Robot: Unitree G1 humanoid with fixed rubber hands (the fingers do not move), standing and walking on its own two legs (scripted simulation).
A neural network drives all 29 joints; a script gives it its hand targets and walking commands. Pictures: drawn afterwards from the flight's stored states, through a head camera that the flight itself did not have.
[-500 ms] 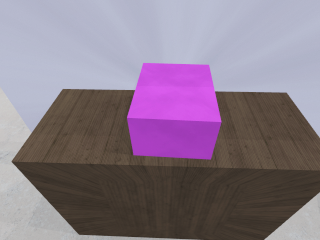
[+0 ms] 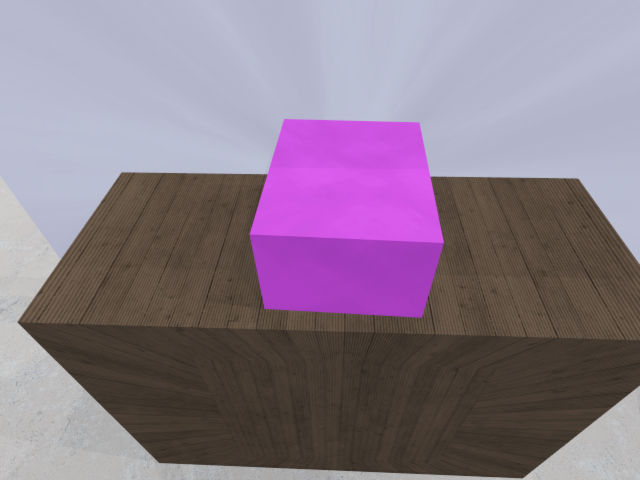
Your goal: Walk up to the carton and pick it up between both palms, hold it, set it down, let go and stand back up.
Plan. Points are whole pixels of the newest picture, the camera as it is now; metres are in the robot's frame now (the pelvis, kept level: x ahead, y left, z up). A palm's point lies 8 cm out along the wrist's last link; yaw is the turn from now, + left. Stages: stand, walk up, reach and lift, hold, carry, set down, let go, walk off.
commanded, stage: stand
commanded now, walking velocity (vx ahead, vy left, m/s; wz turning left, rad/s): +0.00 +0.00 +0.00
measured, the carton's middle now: (346, 209) +0.55 -0.01 +0.04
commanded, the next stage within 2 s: none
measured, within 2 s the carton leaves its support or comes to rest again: neither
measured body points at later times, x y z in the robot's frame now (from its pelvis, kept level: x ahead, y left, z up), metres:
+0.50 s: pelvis +0.01 +0.00 +0.00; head +0.01 +0.00 +0.45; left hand -0.04 +0.20 -0.16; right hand -0.03 -0.20 -0.16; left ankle +0.02 +0.12 -0.74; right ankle -0.01 -0.12 -0.74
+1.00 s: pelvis +0.00 -0.01 +0.00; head +0.01 -0.01 +0.45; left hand -0.05 +0.18 -0.16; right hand -0.04 -0.21 -0.16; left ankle +0.02 +0.12 -0.74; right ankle -0.01 -0.12 -0.74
